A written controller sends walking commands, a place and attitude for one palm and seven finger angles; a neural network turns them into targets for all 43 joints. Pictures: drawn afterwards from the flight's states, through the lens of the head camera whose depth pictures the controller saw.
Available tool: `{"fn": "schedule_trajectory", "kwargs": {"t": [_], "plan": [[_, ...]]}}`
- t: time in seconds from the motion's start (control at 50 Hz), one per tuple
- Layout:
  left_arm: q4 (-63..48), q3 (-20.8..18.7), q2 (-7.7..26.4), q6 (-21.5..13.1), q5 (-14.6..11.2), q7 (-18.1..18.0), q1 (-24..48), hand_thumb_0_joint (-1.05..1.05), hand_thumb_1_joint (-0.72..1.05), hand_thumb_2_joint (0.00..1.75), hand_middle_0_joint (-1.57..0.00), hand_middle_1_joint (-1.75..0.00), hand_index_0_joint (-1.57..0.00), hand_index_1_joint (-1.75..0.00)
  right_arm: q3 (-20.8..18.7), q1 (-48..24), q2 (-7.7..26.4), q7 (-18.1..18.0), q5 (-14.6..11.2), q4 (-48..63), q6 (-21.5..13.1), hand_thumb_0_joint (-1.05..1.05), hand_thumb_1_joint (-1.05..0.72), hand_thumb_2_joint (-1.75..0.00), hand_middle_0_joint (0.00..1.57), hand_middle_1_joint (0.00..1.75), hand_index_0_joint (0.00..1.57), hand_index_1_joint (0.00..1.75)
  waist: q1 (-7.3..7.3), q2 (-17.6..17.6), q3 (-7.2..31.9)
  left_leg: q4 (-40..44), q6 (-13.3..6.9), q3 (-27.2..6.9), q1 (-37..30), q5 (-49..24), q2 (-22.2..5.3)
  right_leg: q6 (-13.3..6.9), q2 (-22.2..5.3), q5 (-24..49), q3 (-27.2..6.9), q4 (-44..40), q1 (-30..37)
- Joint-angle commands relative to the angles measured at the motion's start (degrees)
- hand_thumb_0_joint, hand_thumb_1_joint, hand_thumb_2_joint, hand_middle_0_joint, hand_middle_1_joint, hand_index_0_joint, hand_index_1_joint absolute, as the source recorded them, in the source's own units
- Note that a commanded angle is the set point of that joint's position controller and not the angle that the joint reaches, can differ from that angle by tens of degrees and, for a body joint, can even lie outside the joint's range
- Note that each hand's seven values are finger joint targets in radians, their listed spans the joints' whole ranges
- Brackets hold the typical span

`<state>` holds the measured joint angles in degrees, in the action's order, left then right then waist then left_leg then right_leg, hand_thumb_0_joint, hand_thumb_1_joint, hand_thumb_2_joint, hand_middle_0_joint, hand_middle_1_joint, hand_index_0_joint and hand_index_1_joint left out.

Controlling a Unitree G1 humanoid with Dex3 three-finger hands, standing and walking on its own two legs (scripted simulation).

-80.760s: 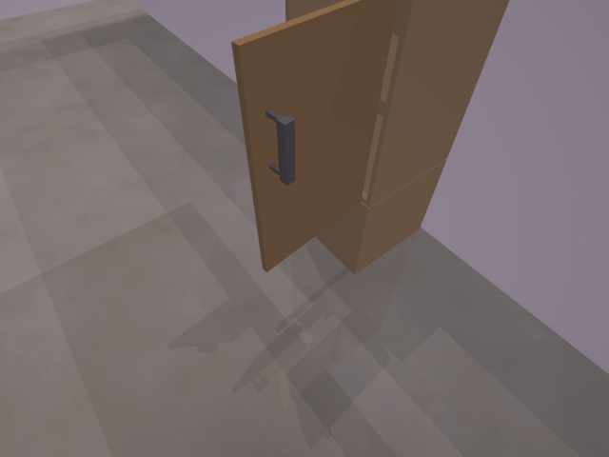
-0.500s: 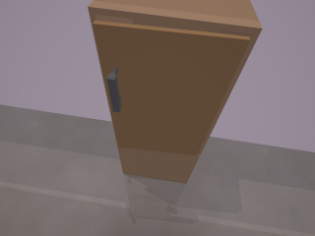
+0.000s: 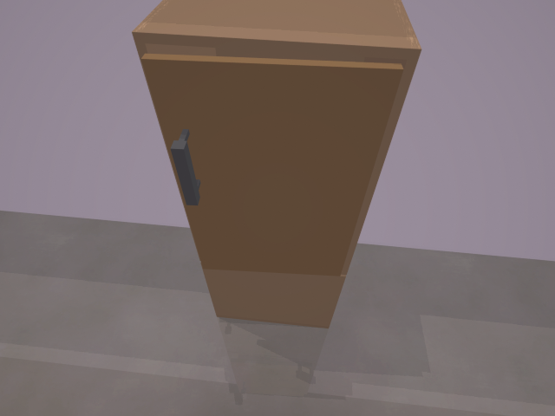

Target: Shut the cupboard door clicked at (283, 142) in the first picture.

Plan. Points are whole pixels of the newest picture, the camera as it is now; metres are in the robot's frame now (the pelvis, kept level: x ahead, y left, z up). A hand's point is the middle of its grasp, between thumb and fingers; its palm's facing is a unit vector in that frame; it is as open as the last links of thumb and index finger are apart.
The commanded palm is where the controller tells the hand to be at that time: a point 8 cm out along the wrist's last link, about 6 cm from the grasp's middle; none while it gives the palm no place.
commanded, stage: look again from close up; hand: left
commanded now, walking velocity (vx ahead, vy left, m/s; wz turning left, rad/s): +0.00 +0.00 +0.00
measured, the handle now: (189, 168) +0.51 +0.18 +0.06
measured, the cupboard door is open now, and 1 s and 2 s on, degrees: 3 3 3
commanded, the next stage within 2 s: shuffle to correct the standing spot in 0.38 s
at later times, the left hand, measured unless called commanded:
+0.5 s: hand out of the picture +0.03 +0.19 -0.17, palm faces -0.01 -0.98 -0.21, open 7.4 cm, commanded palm none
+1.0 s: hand out of the picture +0.06 +0.18 -0.18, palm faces +0.02 -0.98 -0.21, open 7.4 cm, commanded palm none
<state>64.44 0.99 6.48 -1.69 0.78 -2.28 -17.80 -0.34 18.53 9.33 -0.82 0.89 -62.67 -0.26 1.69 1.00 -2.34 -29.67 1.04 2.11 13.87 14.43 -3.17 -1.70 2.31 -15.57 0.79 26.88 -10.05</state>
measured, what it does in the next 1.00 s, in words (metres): shifts its weight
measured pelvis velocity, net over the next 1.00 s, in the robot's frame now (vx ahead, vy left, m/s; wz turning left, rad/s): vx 0.06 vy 0.00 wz -0.02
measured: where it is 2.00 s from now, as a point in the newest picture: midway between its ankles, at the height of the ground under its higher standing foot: outside the picture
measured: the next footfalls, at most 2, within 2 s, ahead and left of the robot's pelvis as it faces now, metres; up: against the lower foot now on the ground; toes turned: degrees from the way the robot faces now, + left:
left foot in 1.94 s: -0.03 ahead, +0.14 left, +0.00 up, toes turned -1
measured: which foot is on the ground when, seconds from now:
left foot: down 0.00-1.00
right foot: down 0.00-1.00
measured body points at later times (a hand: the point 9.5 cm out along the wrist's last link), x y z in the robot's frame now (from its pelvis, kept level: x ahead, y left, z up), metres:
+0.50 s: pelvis +0.01 +0.01 +0.00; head +0.03 +0.01 +0.45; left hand +0.03 +0.24 -0.16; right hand +0.02 -0.21 -0.16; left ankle +0.02 +0.13 -0.74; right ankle -0.01 -0.10 -0.74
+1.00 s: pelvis +0.06 +0.00 +0.00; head +0.09 +0.00 +0.45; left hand +0.06 +0.23 -0.16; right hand +0.09 -0.23 -0.16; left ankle +0.02 +0.13 -0.73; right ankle -0.01 -0.10 -0.73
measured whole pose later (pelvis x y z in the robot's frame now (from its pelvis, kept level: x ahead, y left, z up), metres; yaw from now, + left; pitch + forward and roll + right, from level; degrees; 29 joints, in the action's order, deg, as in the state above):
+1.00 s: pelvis +0.06 +0.00 +0.00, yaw -1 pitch +0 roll +1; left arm 61.6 -1.1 9.1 -0.5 0.6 -2.6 -16.2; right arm -1.2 12.1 8.9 -2.4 0.5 -61.4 -0.6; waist -0.4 -1.3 -4.2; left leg -31.8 0.4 4.9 10.9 16.9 -1.8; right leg -0.9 0.5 -19.2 -0.7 35.0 -10.5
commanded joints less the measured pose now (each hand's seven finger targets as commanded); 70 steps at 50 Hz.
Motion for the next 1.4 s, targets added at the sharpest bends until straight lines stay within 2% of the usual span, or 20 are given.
{"fn": "schedule_trajectory", "kwargs": {"t": [0.0, 0.08, 0.46, 0.56, 0.64, 0.7, 0.78, 0.82, 0.86, 0.96, 1.08, 1.1, 1.12, 1.14, 1.18, 1.22, 1.24, 1.26, 1.3, 1.38], "plan": [[-3.0, -1.2, 7.4, -0.7, -0.2, -0.3, -1.7, 0.00, 0.90, 0.90, -0.20, -0.30, -0.20, -0.30, -0.1, 2.7, 3.1, -0.4, 0.1, 3.6, -1.3, 0.00, -0.90, -0.90, 0.20, 0.30, 0.20, 0.30, -0.71, 1.7, -2.6, 5.0, -2.2, -4.0, 1.2, -0.6, -2.0, -2.0, -6.7, -3.2, -7.0, -4.8, -6.5], [-3.3, -1.0, 6.9, -0.1, -0.1, -0.1, -1.8, 0.00, 0.90, 0.90, -0.20, -0.30, -0.20, -0.30, -0.1, 3.1, 4.1, -0.4, 0.2, 3.5, -1.4, 0.00, -0.90, -0.90, 0.20, 0.30, 0.20, 0.30, -1.41, -1.8, -3.9, 7.6, -2.9, -5.3, 3.0, 2.3, -2.2, -1.4, -6.0, -4.7, -6.1, -3.5, -6.4], [-3.5, -1.9, 9.6, 0.0, 0.0, -0.1, -0.1, 0.00, 0.90, 0.90, -0.20, -0.30, -0.20, -0.30, -0.5, -0.6, 6.0, -0.9, -0.1, 1.0, -2.1, 0.00, -0.90, -0.90, 0.20, 0.30, 0.20, 0.30, -1.75, 0.0, 0.3, 7.3, -3.3, -3.3, -3.7, -10.5, -3.0, -0.5, -7.0, 9.6, -5.7, -2.0, -2.7], [-3.1, -2.1, 8.2, 0.8, 0.6, 0.8, -1.9, 0.00, 0.90, 0.90, -0.20, -0.30, -0.20, -0.30, -0.9, -1.2, 5.8, -0.3, 0.5, 1.6, -1.0, 0.00, -0.90, -0.90, 0.20, 0.30, 0.20, 0.30, -1.88, 0.3, -4.5, 8.8, -4.0, -4.5, 0.3, 11.8, -3.1, -1.6, -5.6, -10.6, -5.7, -2.1, -6.9], [-3.4, -2.4, 8.3, 0.3, 0.7, 1.3, -2.9, 0.00, 0.90, 0.90, -0.20, -0.30, -0.20, -0.30, -1.2, -1.2, 6.0, -0.1, 0.5, 2.4, -1.3, 0.00, -0.90, -0.90, 0.20, 0.30, 0.20, 0.30, -1.91, 0.0, -5.3, 6.6, -4.7, -4.5, 1.1, 11.1, -3.3, -2.4, -5.5, -9.9, -6.1, -1.3, -7.7], [-3.0, -2.8, 8.5, -0.4, 0.6, 1.2, -4.2, 0.00, 0.90, 0.90, -0.20, -0.30, -0.20, -0.30, -1.1, -0.9, 5.5, -0.4, 0.3, 2.8, -2.1, 0.00, -0.90, -0.90, 0.20, 0.30, 0.20, 0.30, -1.91, -1.9, -2.2, 1.6, -4.4, -2.0, -0.9, -0.8, -2.4, -2.8, -6.5, 1.1, -7.2, 0.1, -5.3], [-1.8, -2.9, 9.2, -0.7, 0.2, 0.0, -6.5, 0.00, 0.90, 0.90, -0.20, -0.30, -0.20, -0.30, -0.5, -0.5, 4.2, -1.4, -0.2, 1.9, -2.2, 0.00, -0.90, -0.90, 0.20, 0.30, 0.20, 0.30, -2.03, -3.7, 2.3, -3.6, -2.3, 1.1, -3.1, -19.6, -1.5, -2.2, -8.9, 39.0, -7.0, 4.1, 1.9], [-2.2, -3.0, 10.2, -0.9, -0.1, -0.6, -5.5, 0.00, 0.90, 0.90, -0.20, -0.30, -0.20, -0.30, -0.9, -0.5, 4.9, -1.9, -0.6, 1.6, -2.0, 0.00, -0.90, -0.90, 0.20, 0.30, 0.20, 0.30, -1.56, -3.2, 3.1, -2.3, -1.8, 1.0, -4.8, -26.7, -1.7, -1.2, -8.9, 48.7, -6.2, 5.1, 3.0], [-3.6, -3.7, 12.7, -0.7, -0.1, -0.8, -3.8, 0.00, 0.90, 0.90, -0.20, -0.30, -0.20, -0.30, -2.0, -1.3, 7.4, -2.3, -0.7, 2.0, -1.7, 0.00, -0.90, -0.90, 0.20, 0.30, 0.20, 0.30, -1.45, -1.6, 4.4, -2.2, -2.2, 1.1, -7.6, -31.1, -2.3, -0.9, -9.1, 48.3, -5.9, 5.8, 2.1], [-5.5, -4.0, 10.1, 0.7, 0.0, -1.2, -2.6, 0.00, 0.90, 0.90, -0.20, -0.30, -0.20, -0.30, -2.6, -0.7, 5.6, -2.2, -0.3, 3.1, -0.6, 0.00, -0.90, -0.90, 0.20, 0.30, 0.20, 0.30, -1.44, 0.4, 4.7, -2.2, -2.7, 1.6, -10.0, -37.8, -3.5, 0.1, -8.3, 39.2, -4.8, 7.5, -1.3], [-7.6, -4.2, 9.8, 1.0, 0.3, -0.9, -1.7, 0.00, 0.90, 0.90, -0.20, -0.30, -0.20, -0.30, -2.9, -2.7, 5.5, -1.9, 0.0, 5.4, -0.6, 0.00, -0.90, -0.90, 0.20, 0.30, 0.20, 0.30, -2.23, -1.3, 4.3, -1.2, -3.1, 1.3, -7.3, -29.9, -3.4, -0.3, -8.6, 32.5, -5.4, 6.2, -1.5], [-6.1, -4.2, 11.5, -0.6, 0.3, -2.7, -6.0, 0.00, 0.90, 0.90, -0.20, -0.30, -0.20, -0.30, -3.6, -7.5, 8.4, -1.2, -1.0, 9.9, -1.3, 0.00, -0.90, -0.90, 0.20, 0.30, 0.20, 0.30, -3.18, -4.8, 4.0, -12.2, -1.1, 4.5, -5.9, -25.2, -4.0, 2.9, -11.0, 52.7, -6.7, -0.2, -3.4], [-8.0, -4.9, 14.9, -1.3, 1.4, -2.5, -5.0, 0.00, 0.90, 0.90, -0.20, -0.30, -0.20, -0.30, -3.2, -6.0, 6.8, -0.5, -0.7, 13.0, -1.1, 0.00, -0.90, -0.90, 0.20, 0.30, 0.20, 0.30, -2.29, -6.6, 3.7, -14.6, -0.6, 4.9, 6.3, -9.4, 1.5, 0.8, -14.1, 71.2, -8.7, 2.2, 8.6], [-9.1, -4.3, 14.3, -1.4, 1.3, -2.5, -4.8, 0.00, 0.90, 0.90, -0.20, -0.30, -0.20, -0.30, -2.6, -4.3, 3.4, -0.2, -0.5, 12.5, -1.2, 0.00, -0.90, -0.90, 0.20, 0.30, 0.20, 0.30, -1.97, -13.9, 8.0, -9.1, -1.9, 2.7, 11.0, 8.2, 2.3, -2.9, -16.8, 79.3, -10.7, 8.0, 14.5], [-12.3, -3.2, 13.9, -1.1, 0.4, -1.9, -1.0, 0.00, 0.90, 0.90, -0.20, -0.30, -0.20, -0.30, -2.8, -1.9, 4.4, -0.3, -0.5, 11.7, -1.0, 0.00, -0.90, -0.90, 0.20, 0.30, 0.20, 0.30, -0.04, -10.1, 11.9, 0.3, -2.8, 3.8, 1.4, -1.5, 4.5, -2.8, -13.4, 69.3, -7.2, 13.2, 11.4], [-14.3, -3.4, 14.1, -0.2, -0.2, -1.5, 2.7, 0.00, 0.90, 0.90, -0.20, -0.30, -0.20, -0.30, -3.4, -0.2, 8.4, -0.4, -0.1, 11.0, -1.0, 0.00, -0.90, -0.90, 0.20, 0.30, 0.20, 0.30, 0.55, 0.3, 11.2, -0.9, -5.2, -1.2, -8.5, -24.3, -2.7, -1.0, -8.6, 35.3, -3.9, 11.6, 0.1], [-14.9, -3.2, 12.4, 0.5, -0.1, -1.4, 3.1, 0.00, 0.90, 0.90, -0.20, -0.30, -0.20, -0.30, -3.2, -2.5, 9.1, -0.5, 0.1, 11.9, -0.7, 0.00, -0.90, -0.90, 0.20, 0.30, 0.20, 0.30, -0.75, 3.3, 6.2, 0.2, -6.6, -4.2, -5.6, -27.4, -5.8, -0.1, -6.0, 16.5, -2.4, 8.2, -3.0], [-14.5, -2.8, 11.5, 1.1, 0.1, -1.3, 3.0, 0.00, 0.90, 0.90, -0.20, -0.30, -0.20, -0.30, -2.7, -5.1, 8.8, -0.6, 0.0, 12.3, -0.6, 0.00, -0.90, -0.90, 0.20, 0.30, 0.20, 0.30, -1.92, 6.4, 1.4, 2.4, -7.1, -6.3, -1.0, -24.0, -6.2, 0.1, -4.7, 4.8, -2.0, 5.5, -3.5], [-13.2, -2.1, 11.8, 1.4, 0.2, -0.7, 1.7, 0.00, 0.90, 0.90, -0.20, -0.30, -0.20, -0.30, -2.1, -7.6, 8.4, -0.3, 0.0, 13.1, -0.4, 0.00, -0.90, -0.90, 0.20, 0.30, 0.20, 0.30, -2.60, 3.3, -4.0, 5.4, -5.8, -7.3, 4.1, -7.6, -3.9, -0.7, -5.1, -0.8, -4.5, -0.1, -4.8], [-13.9, -1.9, 12.5, 1.6, 0.3, 0.0, 3.5, 0.00, 0.90, 0.90, -0.20, -0.30, -0.20, -0.30, -2.3, -4.9, 9.0, 0.4, 0.4, 12.1, 0.2, 0.00, -0.90, -0.90, 0.20, 0.30, 0.20, 0.30, -0.78, -1.1, -4.8, 9.2, -3.7, -6.7, 3.9, 13.8, -1.8, -1.4, -6.5, -16.1, -7.1, -5.0, -11.1]]}}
